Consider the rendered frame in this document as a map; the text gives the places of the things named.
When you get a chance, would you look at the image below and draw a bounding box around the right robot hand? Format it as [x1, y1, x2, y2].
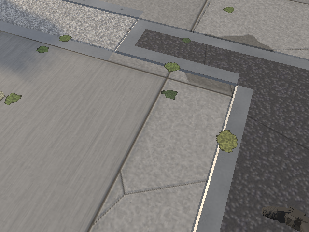
[262, 206, 309, 232]

